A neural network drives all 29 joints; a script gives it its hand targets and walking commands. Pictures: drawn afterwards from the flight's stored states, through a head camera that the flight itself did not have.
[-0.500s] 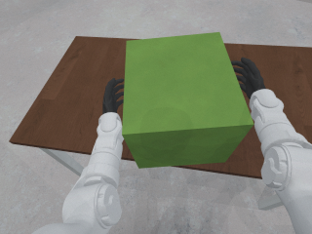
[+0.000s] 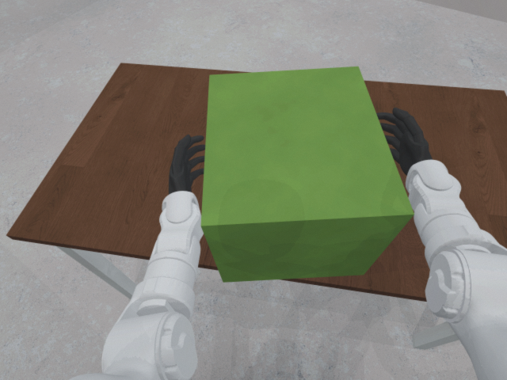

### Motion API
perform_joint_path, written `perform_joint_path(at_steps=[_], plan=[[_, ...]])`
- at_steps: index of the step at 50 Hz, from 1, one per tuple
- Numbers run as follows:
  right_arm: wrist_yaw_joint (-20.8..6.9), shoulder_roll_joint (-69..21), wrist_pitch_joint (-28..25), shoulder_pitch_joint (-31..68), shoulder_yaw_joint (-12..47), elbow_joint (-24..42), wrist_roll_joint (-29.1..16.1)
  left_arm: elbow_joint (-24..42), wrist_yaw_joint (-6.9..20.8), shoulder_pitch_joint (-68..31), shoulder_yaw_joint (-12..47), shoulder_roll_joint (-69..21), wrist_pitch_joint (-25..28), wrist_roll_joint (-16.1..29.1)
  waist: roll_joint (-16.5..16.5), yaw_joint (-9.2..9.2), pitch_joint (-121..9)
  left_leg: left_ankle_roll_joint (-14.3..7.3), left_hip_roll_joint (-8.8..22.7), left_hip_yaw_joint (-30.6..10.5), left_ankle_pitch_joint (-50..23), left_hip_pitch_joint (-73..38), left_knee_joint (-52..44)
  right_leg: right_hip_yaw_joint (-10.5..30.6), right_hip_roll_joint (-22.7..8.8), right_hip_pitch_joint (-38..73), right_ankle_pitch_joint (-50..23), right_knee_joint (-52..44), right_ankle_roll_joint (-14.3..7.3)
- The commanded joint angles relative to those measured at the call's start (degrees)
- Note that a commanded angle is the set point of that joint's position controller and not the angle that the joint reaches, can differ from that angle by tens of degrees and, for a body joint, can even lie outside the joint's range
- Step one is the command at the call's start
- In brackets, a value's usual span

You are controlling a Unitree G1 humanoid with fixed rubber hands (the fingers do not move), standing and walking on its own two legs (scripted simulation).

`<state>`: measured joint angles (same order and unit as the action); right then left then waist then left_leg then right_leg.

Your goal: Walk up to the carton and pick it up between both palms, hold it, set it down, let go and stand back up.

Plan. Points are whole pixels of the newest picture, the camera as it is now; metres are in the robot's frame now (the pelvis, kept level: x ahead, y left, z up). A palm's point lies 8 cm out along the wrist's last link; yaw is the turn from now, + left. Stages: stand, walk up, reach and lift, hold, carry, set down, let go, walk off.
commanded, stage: reach and lift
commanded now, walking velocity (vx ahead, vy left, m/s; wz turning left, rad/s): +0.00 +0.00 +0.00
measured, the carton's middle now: (288, 177) +0.47 +0.02 -0.01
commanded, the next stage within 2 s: none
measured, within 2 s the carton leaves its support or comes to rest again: leaves its support in 0.88 s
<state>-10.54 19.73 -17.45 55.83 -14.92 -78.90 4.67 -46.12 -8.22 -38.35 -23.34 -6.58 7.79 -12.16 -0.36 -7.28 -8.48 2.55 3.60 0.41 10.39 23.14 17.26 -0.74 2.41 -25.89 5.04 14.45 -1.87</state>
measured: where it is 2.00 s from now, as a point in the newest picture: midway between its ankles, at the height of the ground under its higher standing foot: outside the picture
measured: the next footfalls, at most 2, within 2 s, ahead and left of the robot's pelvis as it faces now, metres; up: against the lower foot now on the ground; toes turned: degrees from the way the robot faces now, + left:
none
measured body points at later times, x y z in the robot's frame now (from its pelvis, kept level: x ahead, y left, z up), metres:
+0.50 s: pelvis -0.01 +0.00 +0.00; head +0.06 -0.01 +0.45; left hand +0.39 +0.20 +0.06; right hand +0.46 -0.17 +0.08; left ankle -0.05 +0.15 -0.75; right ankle +0.00 -0.10 -0.75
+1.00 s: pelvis -0.02 +0.02 +0.00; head +0.00 +0.01 +0.45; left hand +0.36 +0.22 +0.08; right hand +0.42 -0.15 +0.10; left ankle -0.05 +0.15 -0.75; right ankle +0.00 -0.10 -0.75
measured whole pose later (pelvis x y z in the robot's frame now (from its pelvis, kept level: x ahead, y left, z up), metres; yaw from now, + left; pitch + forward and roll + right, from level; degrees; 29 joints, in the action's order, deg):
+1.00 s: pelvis -0.02 +0.02 +0.00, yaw +3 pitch +9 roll -1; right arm -4.4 14.9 -8.0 46.1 -7.8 -66.0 -4.8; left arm -44.3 -8.9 -34.0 -12.2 0.4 0.4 -3.7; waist -1.2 -2.5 -7.9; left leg 1.5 1.3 -2.3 9.7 17.6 18.1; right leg -3.6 0.0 -18.3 4.6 13.7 -0.5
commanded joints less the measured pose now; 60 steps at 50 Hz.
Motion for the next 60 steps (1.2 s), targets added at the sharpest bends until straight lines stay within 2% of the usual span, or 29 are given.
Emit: perform_joint_path(at_steps=[1,6,11,15,19,20,23,26,28,29,30,32,34,37,38,40,41,42,44,45,46,48,49,51,52,55,57,59,60], plan=[[-4.3,-26.4,-2.5,18.5,7.1,3.7,1.8,-0.1,5.5,-18.9,13.5,-19.1,0.8,-1.5,4.7,-3.07,-22.0,-1.3,-3.0,5.3,-23.6,-0.5,1.3,-2.5,-1.2,24.1,-21.5,4.5,1.4],[-3.7,-27.3,-2.5,19.1,7.1,4.9,2.7,-0.6,5.8,-19.7,15.0,-19.5,0.9,-0.6,5.6,-1.66,-24.1,-1.7,-3.3,5.2,-22.7,-0.1,1.3,-2.5,-1.4,25.0,-23.0,4.8,2.0],[-3.1,-29.1,-2.2,18.5,8.1,5.4,2.7,-1.1,6.2,-20.1,14.0,-19.1,1.5,-1.3,5.5,-2.47,-23.7,-1.7,-3.5,5.3,-21.5,0.5,0.4,-2.4,-1.7,26.8,-22.7,4.6,2.0],[-2.6,-29.9,-1.6,18.1,9.0,4.5,2.1,-0.9,6.0,-20.4,14.7,-19.1,1.1,-1.1,5.9,-1.81,-22.4,-1.9,-3.5,5.2,-21.9,-0.9,0.3,-2.4,-1.4,26.8,-22.8,4.3,2.0],[-2.2,-30.7,-1.5,17.9,9.4,5.8,1.5,-0.2,6.1,-21.8,17.0,-19.8,1.5,0.2,4.4,-0.40,-24.2,-1.5,-3.8,4.7,-20.3,-1.3,0.3,-2.4,-1.6,26.2,-21.8,3.9,2.0],[-2.2,-30.9,-1.3,18.6,9.7,6.4,1.5,0.3,6.1,-22.9,17.1,-19.8,1.6,0.6,4.7,-0.75,-24.4,-1.6,-3.7,4.8,-19.4,-1.6,0.1,-2.3,-1.6,25.7,-20.1,3.6,2.1],[-1.9,-30.8,-1.6,18.8,10.6,7.4,0.5,1.0,5.9,-23.2,19.5,-20.7,1.7,1.7,3.3,-0.17,-25.8,-0.8,-3.6,4.3,-21.9,-3.6,1.1,-3.1,-1.2,24.9,-21.8,3.7,1.8],[-1.3,-33.0,-0.5,17.3,12.1,7.7,0.0,0.7,6.5,-23.5,18.5,-19.7,1.6,1.7,6.2,0.35,-23.5,-1.8,-4.1,4.1,-19.7,-2.7,0.2,-2.6,-1.5,27.5,-22.9,3.7,3.0],[-1.2,-33.6,-1.2,19.4,13.5,10.6,-1.1,2.0,6.4,-25.4,20.9,-21.2,2.0,3.2,4.5,-0.27,-27.4,-1.3,-4.0,4.1,-20.2,-1.8,0.5,-2.5,-1.4,28.5,-24.0,4.6,2.9],[-0.7,-33.6,-1.4,18.2,13.8,11.3,-1.2,2.8,6.4,-25.0,23.0,-21.6,2.1,4.0,3.9,1.82,-28.5,-0.6,-4.0,3.6,-22.4,-2.9,1.4,-2.6,-1.3,29.2,-27.3,4.9,2.8],[-0.6,-33.7,-1.0,18.0,14.9,10.7,-1.8,3.2,6.4,-24.8,22.6,-21.2,2.0,3.5,3.6,1.08,-26.6,-0.6,-4.1,3.5,-22.4,-3.1,1.3,-2.5,-1.2,29.6,-27.7,5.1,2.7],[-0.2,-33.7,-0.4,18.2,14.9,12.0,-2.2,2.8,6.6,-25.1,23.5,-22.1,1.4,3.9,3.6,2.07,-26.0,-0.5,-4.0,2.9,-21.3,-3.9,1.1,-2.4,-1.1,29.1,-26.3,4.6,2.6],[-0.1,-34.4,0.0,18.5,16.2,14.6,-3.3,3.6,6.6,-24.7,24.3,-22.4,1.0,4.3,4.2,1.74,-26.7,-0.6,-4.1,2.6,-21.8,-4.5,1.1,-2.4,-1.0,29.9,-26.5,4.3,2.6],[0.6,-36.6,0.4,18.7,17.9,18.0,-5.1,7.5,6.4,-27.9,29.2,-24.9,1.4,6.9,3.1,4.66,-29.7,0.6,-4.3,1.3,-25.4,-7.3,2.6,-2.8,-0.4,29.9,-28.9,4.6,2.4],[0.5,-36.1,1.3,18.9,18.1,17.2,-5.4,6.4,6.3,-27.5,28.3,-25.4,0.8,6.2,2.4,3.80,-26.8,0.5,-4.3,1.2,-23.4,-7.4,1.7,-2.8,-0.3,28.6,-25.6,3.9,2.1],[0.5,-36.8,1.9,20.3,18.7,20.9,-6.3,7.6,6.2,-28.7,30.2,-26.1,0.0,7.4,2.4,4.05,-28.5,0.6,-4.3,0.9,-22.7,-8.8,1.9,-2.8,-0.3,27.2,-23.2,3.3,2.1],[0.7,-37.3,2.3,19.1,18.5,21.8,-6.7,10.2,6.0,-30.1,32.3,-26.7,0.2,8.6,2.1,5.50,-30.6,1.0,-4.3,0.4,-23.1,-9.3,2.2,-3.0,-0.1,27.2,-23.2,3.5,2.1],[0.4,-36.9,3.0,19.3,18.6,22.1,-6.8,10.0,5.8,-29.8,32.3,-26.9,-0.3,8.2,1.4,5.17,-29.5,1.2,-4.2,0.2,-21.9,-10.2,2.1,-3.1,0.1,25.7,-20.8,3.3,1.8],[1.0,-39.2,4.3,18.7,18.7,24.4,-7.0,11.5,6.0,-32.4,33.8,-27.1,-1.0,9.4,2.0,6.96,-29.5,0.7,-4.7,0.0,-19.8,-10.3,2.4,-2.6,-0.5,26.3,-20.0,3.1,2.4],[0.8,-39.6,4.9,18.7,19.5,24.6,-7.6,13.4,5.8,-32.8,34.3,-27.9,-1.3,9.4,1.0,6.60,-29.7,1.0,-4.5,-0.3,-21.0,-10.3,2.3,-2.6,-0.3,26.6,-20.8,3.7,2.2],[0.5,-38.7,5.8,19.5,19.1,23.7,-7.9,12.4,5.7,-33.5,33.6,-27.6,-2.3,8.7,0.0,6.12,-27.3,1.1,-4.7,-0.5,-18.7,-10.0,1.6,-2.5,-0.5,25.4,-16.9,3.1,1.9],[0.0,-37.5,7.5,19.4,17.9,22.6,-8.0,11.0,6.1,-32.4,31.8,-27.0,-4.5,7.9,0.8,5.71,-22.3,0.6,-4.5,-0.6,-14.2,-10.0,-0.4,-2.9,-0.3,23.4,-10.2,1.6,1.7],[-0.1,-37.9,7.9,19.5,18.3,23.6,-8.5,12.1,6.0,-32.4,32.0,-26.8,-5.1,8.0,1.2,5.21,-23.1,0.4,-4.5,-0.4,-15.1,-11.1,0.0,-2.9,-0.2,22.8,-9.8,1.4,1.8],[-0.1,-38.2,8.1,18.9,17.8,25.8,-9.1,14.6,5.9,-32.6,33.8,-28.0,-5.9,8.9,-0.2,6.69,-25.1,1.2,-4.5,-0.9,-18.5,-13.3,1.0,-3.2,0.2,22.8,-12.3,1.4,1.5],[0.1,-38.3,8.9,17.3,18.6,26.5,-9.1,13.8,6.2,-30.1,32.6,-27.4,-6.9,8.1,1.4,7.02,-23.1,0.7,-4.6,-0.9,-18.2,-13.9,0.9,-2.9,0.2,24.4,-13.3,1.1,1.8],[-0.2,-38.2,9.8,19.2,18.8,29.5,-9.1,14.9,6.6,-29.4,30.8,-26.4,-8.7,7.3,3.1,5.68,-22.5,-0.2,-4.9,-0.7,-16.3,-13.0,-0.1,-2.8,0.0,25.5,-11.8,0.9,2.1],[-0.4,-38.6,10.6,18.9,17.9,29.2,-9.0,16.6,6.8,-31.0,30.7,-26.2,-9.8,7.1,1.5,5.89,-21.5,-0.1,-5.1,-0.4,-14.3,-12.2,-1.0,-2.7,-0.3,25.4,-9.3,1.0,1.9],[-0.9,-36.9,12.1,18.1,17.3,26.9,-8.8,15.5,6.8,-29.0,28.3,-24.9,-12.1,4.9,1.2,4.89,-17.3,-0.3,-5.0,0.0,-12.4,-12.7,-2.0,-2.7,-0.2,24.5,-5.5,0.2,1.7],[-0.7,-37.5,12.6,17.3,17.3,28.0,-8.8,14.4,7.3,-27.5,27.0,-23.6,-13.4,4.4,3.1,4.89,-15.5,-1.2,-5.4,0.5,-10.1,-12.2,-2.3,-2.1,-0.7,25.5,-4.9,-0.3,2.0]])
